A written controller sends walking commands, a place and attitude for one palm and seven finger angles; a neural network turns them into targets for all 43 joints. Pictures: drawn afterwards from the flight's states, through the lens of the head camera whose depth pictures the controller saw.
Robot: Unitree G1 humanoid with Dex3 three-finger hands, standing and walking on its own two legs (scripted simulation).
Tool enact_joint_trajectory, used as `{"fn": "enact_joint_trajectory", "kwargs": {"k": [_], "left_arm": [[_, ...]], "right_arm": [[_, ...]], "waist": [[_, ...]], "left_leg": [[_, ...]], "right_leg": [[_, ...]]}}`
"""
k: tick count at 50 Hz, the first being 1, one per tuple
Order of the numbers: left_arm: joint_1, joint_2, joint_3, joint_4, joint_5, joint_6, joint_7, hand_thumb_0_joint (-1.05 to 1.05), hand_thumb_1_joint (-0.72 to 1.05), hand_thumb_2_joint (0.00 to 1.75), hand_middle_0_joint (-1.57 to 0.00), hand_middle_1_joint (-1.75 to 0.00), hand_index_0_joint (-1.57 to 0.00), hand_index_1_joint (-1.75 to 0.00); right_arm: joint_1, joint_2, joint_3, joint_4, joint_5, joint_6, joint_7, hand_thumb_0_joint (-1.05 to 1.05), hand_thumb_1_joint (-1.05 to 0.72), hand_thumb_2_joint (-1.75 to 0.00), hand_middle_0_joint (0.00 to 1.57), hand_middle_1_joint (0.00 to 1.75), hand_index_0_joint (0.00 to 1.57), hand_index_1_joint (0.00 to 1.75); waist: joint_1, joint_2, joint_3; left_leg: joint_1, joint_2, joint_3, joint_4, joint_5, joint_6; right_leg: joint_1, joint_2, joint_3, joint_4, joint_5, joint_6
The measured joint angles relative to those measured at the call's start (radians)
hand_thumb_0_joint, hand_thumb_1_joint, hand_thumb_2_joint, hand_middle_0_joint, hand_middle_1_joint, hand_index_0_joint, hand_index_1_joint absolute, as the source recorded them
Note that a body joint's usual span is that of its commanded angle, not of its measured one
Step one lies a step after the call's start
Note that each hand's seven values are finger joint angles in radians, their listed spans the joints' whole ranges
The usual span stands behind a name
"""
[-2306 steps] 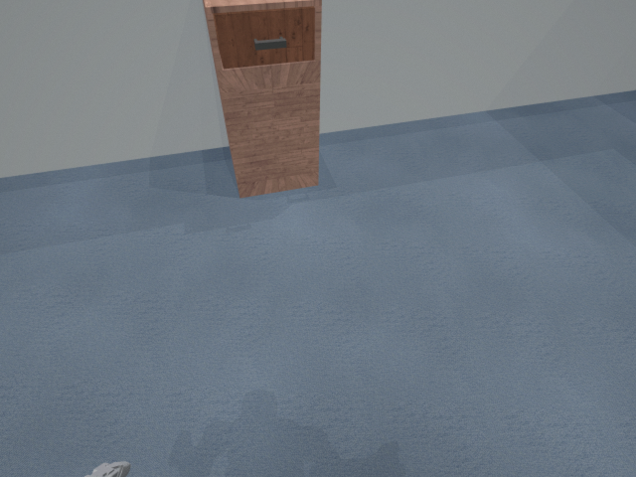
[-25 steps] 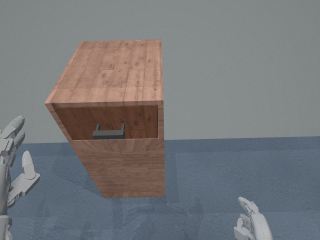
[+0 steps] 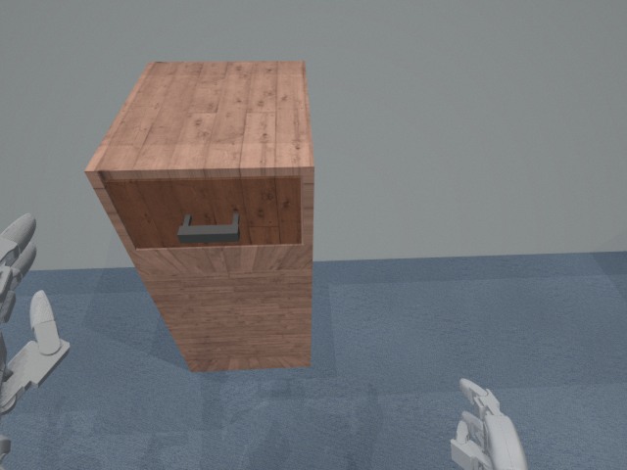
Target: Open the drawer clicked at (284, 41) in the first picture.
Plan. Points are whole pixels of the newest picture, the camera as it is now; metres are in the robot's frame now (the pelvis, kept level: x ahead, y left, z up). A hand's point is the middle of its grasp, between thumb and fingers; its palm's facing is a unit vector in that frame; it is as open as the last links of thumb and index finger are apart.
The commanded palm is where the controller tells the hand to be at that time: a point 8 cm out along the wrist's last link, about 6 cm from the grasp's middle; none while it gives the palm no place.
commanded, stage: step back with the hand held close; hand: left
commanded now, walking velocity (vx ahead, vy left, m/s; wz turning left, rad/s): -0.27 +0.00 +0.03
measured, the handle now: (210, 226) +0.54 +0.23 -0.04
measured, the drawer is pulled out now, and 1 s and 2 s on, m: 0.00 0.00 0.00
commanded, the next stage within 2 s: stop stepping back and stand still in 0.60 s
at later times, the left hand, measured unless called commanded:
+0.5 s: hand out of the picture +0.09 +0.19 +0.17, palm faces +0.26 -0.84 -0.47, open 7.4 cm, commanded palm +0.02 +0.25 +0.19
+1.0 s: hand out of the picture -0.08 +0.19 +0.17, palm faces +0.40 -0.82 -0.40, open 7.4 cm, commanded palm -0.13 +0.23 +0.19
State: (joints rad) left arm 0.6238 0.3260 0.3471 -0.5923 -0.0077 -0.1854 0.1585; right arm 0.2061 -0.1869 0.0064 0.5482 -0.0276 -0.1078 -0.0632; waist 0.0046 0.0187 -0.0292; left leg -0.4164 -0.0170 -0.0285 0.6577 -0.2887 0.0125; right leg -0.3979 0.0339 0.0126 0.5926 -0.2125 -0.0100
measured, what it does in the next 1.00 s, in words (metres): walks backwards: right foot, then left foot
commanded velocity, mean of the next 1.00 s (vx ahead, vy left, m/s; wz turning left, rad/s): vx -0.15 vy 0.02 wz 0.02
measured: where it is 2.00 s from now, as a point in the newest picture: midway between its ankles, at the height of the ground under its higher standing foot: outside the picture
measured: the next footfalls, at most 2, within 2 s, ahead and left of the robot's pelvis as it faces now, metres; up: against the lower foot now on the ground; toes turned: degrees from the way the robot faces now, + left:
right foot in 0.34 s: -0.07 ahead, -0.12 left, +0.00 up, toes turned +1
left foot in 0.62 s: -0.11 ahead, +0.08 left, +0.00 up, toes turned -1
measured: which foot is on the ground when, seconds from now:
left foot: down 0.00-0.40, up 0.42-0.60, down 0.62-0.88, up 0.90-1.00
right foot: down 0.00-0.14, up 0.16-0.32, down 0.34-0.66, up 0.68-0.84, down 0.86-1.00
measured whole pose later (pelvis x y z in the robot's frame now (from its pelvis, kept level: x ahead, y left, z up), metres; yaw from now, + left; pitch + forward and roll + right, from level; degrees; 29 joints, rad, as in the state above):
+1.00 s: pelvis -0.26 -0.05 +0.02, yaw +0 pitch +1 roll +0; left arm 0.62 0.33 0.32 -0.51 -0.03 -0.18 0.15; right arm 0.26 -0.20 0.01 0.67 -0.01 -0.08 -0.06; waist 0.00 0.00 -0.09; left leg -0.49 -0.02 -0.01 0.89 -0.30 -0.01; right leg -0.23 0.04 -0.03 0.47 -0.27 -0.06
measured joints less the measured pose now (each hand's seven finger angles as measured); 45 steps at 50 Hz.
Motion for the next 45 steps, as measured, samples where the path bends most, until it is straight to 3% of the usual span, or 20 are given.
{"fn": "enact_joint_trajectory", "kwargs": {"k": [3,7,13,17,18,21,24,26,28,30,31,33,35,39,41,43,45], "left_arm": [[-0.023,-0.019,-0.027,0.012,-0.002,-0.005,-0.003,0.01,0.89,0.89,-0.21,-0.31,-0.21,-0.3],[-0.039,0.007,-0.018,0.003,-0.008,-0.013,-0.003,0.01,0.89,0.89,-0.21,-0.31,-0.21,-0.3],[0.008,0.053,0.041,0.008,-0.011,-0.008,0.008,0.01,0.89,0.89,-0.21,-0.31,-0.21,-0.3],[0.049,0.051,0.043,-0.036,-0.022,-0.019,0.009,0.01,0.89,0.89,-0.21,-0.31,-0.21,-0.3],[0.042,0.045,0.034,-0.038,-0.021,-0.026,0.003,0.01,0.89,0.9,-0.21,-0.31,-0.21,-0.3],[0.003,0.035,-0.013,-0.032,-0.015,-0.037,-0.019,0.01,0.89,0.89,-0.21,-0.31,-0.21,-0.3],[0.003,0.063,-0.025,-0.035,-0.016,-0.043,-0.033,0.01,0.89,0.89,-0.21,-0.31,-0.21,-0.3],[0.029,0.077,-0.004,-0.029,-0.015,-0.038,-0.033,0.01,0.89,0.89,-0.22,-0.31,-0.22,-0.3],[0.052,0.084,0.019,-0.021,-0.015,-0.03,-0.028,0.01,0.89,0.89,-0.22,-0.31,-0.22,-0.3],[0.055,0.082,0.029,-0.015,-0.018,-0.024,-0.021,0.01,0.89,0.89,-0.22,-0.31,-0.22,-0.3],[0.05,0.078,0.029,-0.016,-0.021,-0.022,-0.018,0.01,0.89,0.89,-0.22,-0.31,-0.22,-0.3],[0.018,0.082,0.025,-0.005,-0.025,-0.022,-0.013,0.01,0.89,0.89,-0.21,-0.31,-0.22,-0.3],[0.015,0.086,0.026,-0.001,-0.03,-0.022,-0.013,0.01,0.89,0.89,-0.21,-0.31,-0.22,-0.3],[0.056,0.075,0.015,-0.027,-0.029,-0.009,-0.015,0.01,0.89,0.89,-0.21,-0.31,-0.21,-0.3],[0.077,0.07,0.016,-0.052,-0.029,-0.004,-0.007,0.01,0.89,0.89,-0.21,-0.31,-0.21,-0.3],[0.087,0.073,0.028,-0.06,-0.024,-0.004,0.004,0.01,0.89,0.89,-0.21,-0.31,-0.21,-0.3],[0.054,0.047,0.013,-0.022,-0.017,-0.001,0.002,0.01,0.89,0.89,-0.21,-0.31,-0.21,-0.3]], "right_arm": [[0.009,-0.013,-0.008,0.027,0.008,0.014,0.002,0.01,-0.9,-0.9,0.21,0.3,0.2,0.3],[0.023,-0.02,-0.008,0.042,0.015,0.029,-0.012,0.02,-0.9,-0.9,0.21,0.3,0.2,0.3],[0.055,0.008,-0.011,0.037,0.001,-0.011,-0.012,0.02,-0.9,-0.9,0.21,0.3,0.2,0.3],[0.036,0.015,0.001,0.056,-0.003,-0.04,0.008,0.02,-0.9,-0.9,0.21,0.3,0.2,0.3],[0.017,0.012,0.003,0.063,-0.004,-0.041,0.013,0.02,-0.9,-0.9,0.21,0.3,0.2,0.3],[-0.033,-0.006,-0.001,0.069,0.004,-0.021,0.02,0.02,-0.9,-0.9,0.21,0.3,0.2,0.3],[-0.039,-0.007,-0.017,0.061,0.024,0.009,0.014,0.02,-0.9,-0.9,0.21,0.3,0.2,0.3],[-0.037,-0.006,-0.024,0.051,0.027,0.035,0.004,0.02,-0.9,-0.9,0.21,0.3,0.2,0.3],[-0.034,-0.008,-0.027,0.037,0.027,0.056,-0.01,0.02,-0.9,-0.9,0.21,0.3,0.2,0.3],[-0.035,-0.019,-0.03,0.025,0.026,0.064,-0.019,0.02,-0.9,-0.9,0.21,0.3,0.2,0.3],[-0.036,-0.029,-0.032,0.019,0.026,0.064,-0.022,0.02,-0.9,-0.9,0.21,0.3,0.2,0.3],[-0.051,-0.022,-0.041,0.03,0.028,0.062,-0.025,0.02,-0.9,-0.9,0.2,0.3,0.2,0.3],[-0.052,-0.008,-0.037,0.033,0.027,0.05,-0.014,0.02,-0.9,-0.9,0.2,0.3,0.2,0.3],[-0.022,0.008,-0.017,0.023,0.007,-0.003,0.0,0.02,-0.9,-0.9,0.2,0.3,0.2,0.3],[-0.005,0.015,-0.001,0.024,0.012,-0.022,0.004,0.01,-0.9,-0.9,0.2,0.3,0.2,0.3],[0.008,0.025,0.015,0.025,0.016,-0.028,0.004,0.01,-0.9,-0.9,0.21,0.3,0.2,0.3],[0.004,0.019,0.017,0.047,0.013,-0.014,0.004,0.01,-0.9,-0.9,0.21,0.3,0.2,0.3]], "waist": [[0.006,0.003,-0.009],[-0.01,-0.026,-0.007],[-0.029,-0.034,-0.02],[-0.015,-0.045,-0.033],[-0.01,-0.039,-0.024],[-0.018,0.008,0.031],[-0.02,-0.017,0.03],[-0.021,-0.036,0.007],[-0.025,-0.045,-0.01],[-0.03,-0.036,-0.016],[-0.033,-0.022,-0.013],[-0.032,-0.049,0.012],[-0.015,-0.079,0.027],[-0.012,-0.057,0.001],[-0.006,-0.048,-0.013],[-0.004,-0.056,-0.027],[-0.001,-0.021,-0.024]], "left_leg": [[-0.021,-0.009,-0.006,0.093,-0.081,-0.008],[0.033,-0.013,0.006,-0.026,0.013,0.005],[0.004,0.003,0.0,-0.084,0.082,0.009],[-0.048,0.023,0.021,-0.093,0.114,-0.01],[-0.063,0.034,0.024,-0.09,0.123,-0.016],[-0.08,0.065,-0.008,-0.086,0.153,-0.035],[-0.112,0.016,-0.022,0.107,-0.035,-0.036],[-0.098,-0.003,-0.011,0.175,-0.091,-0.042],[-0.05,-0.004,0.004,0.142,-0.096,-0.042],[0.023,0.005,0.005,0.015,-0.043,-0.036],[0.066,0.015,0.001,-0.076,0.023,-0.03],[0.082,-0.007,0.002,-0.143,0.04,-0.004],[0.082,-0.021,0.02,-0.163,0.074,0.005],[0.048,-0.002,0.016,-0.176,0.124,0.003],[0.031,0.009,0.016,-0.175,0.141,-0.005],[0.002,0.009,0.024,-0.151,0.14,-0.013],[-0.036,0.024,0.002,-0.075,0.047,-0.022]], "right_leg": [[-0.013,-0.001,-0.004,-0.015,0.025,-0.004],[-0.045,-0.014,-0.008,-0.008,0.033,0.006],[-0.033,0.03,0.011,0.195,-0.15,0.011],[0.103,0.014,0.003,0.023,-0.148,0.011],[0.116,0.022,0.003,-0.029,-0.177,-0.012],[0.109,0.059,-0.026,-0.066,-0.078,-0.041],[0.083,0.039,-0.022,-0.064,-0.058,-0.046],[0.066,0.026,-0.012,-0.075,-0.04,-0.048],[0.052,0.02,-0.009,-0.092,-0.014,-0.046],[0.038,0.023,-0.021,-0.104,0.01,-0.041],[0.028,0.03,-0.034,-0.103,0.019,-0.037],[0.007,0.006,-0.037,-0.087,0.033,-0.024],[-0.007,-0.004,-0.011,-0.048,0.003,-0.003],[-0.015,0.015,-0.002,0.159,-0.179,0.015],[0.047,0.011,-0.01,0.123,-0.196,0.023],[0.139,-0.008,-0.017,-0.009,-0.193,0.021],[0.149,0.016,-0.033,-0.056,-0.129,-0.018]]}}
